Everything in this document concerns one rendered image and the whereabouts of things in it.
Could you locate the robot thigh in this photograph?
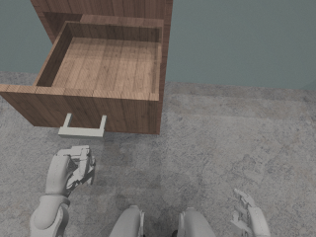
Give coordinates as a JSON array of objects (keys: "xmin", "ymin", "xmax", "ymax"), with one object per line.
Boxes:
[
  {"xmin": 178, "ymin": 210, "xmax": 216, "ymax": 237},
  {"xmin": 109, "ymin": 208, "xmax": 145, "ymax": 237}
]

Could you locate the cabinet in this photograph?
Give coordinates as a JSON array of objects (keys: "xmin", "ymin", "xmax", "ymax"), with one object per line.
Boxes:
[{"xmin": 30, "ymin": 0, "xmax": 174, "ymax": 135}]

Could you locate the handle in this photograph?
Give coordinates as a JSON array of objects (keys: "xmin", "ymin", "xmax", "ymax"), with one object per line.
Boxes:
[{"xmin": 58, "ymin": 113, "xmax": 108, "ymax": 140}]

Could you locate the left robot forearm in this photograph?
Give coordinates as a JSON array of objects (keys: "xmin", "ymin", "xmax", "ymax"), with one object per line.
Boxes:
[{"xmin": 29, "ymin": 194, "xmax": 71, "ymax": 237}]

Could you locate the left robot thigh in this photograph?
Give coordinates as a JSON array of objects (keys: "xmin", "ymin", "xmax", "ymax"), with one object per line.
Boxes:
[{"xmin": 109, "ymin": 208, "xmax": 145, "ymax": 237}]

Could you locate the right robot hand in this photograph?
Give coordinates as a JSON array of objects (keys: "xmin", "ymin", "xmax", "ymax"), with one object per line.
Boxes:
[{"xmin": 230, "ymin": 189, "xmax": 272, "ymax": 237}]

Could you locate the drawer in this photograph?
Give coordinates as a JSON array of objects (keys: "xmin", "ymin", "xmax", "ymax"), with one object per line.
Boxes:
[{"xmin": 0, "ymin": 21, "xmax": 163, "ymax": 133}]

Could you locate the right robot thigh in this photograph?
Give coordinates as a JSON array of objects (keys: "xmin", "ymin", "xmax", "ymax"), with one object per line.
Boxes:
[{"xmin": 178, "ymin": 210, "xmax": 216, "ymax": 237}]

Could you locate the left robot hand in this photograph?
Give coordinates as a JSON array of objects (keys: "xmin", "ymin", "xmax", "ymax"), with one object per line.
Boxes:
[{"xmin": 45, "ymin": 145, "xmax": 97, "ymax": 198}]

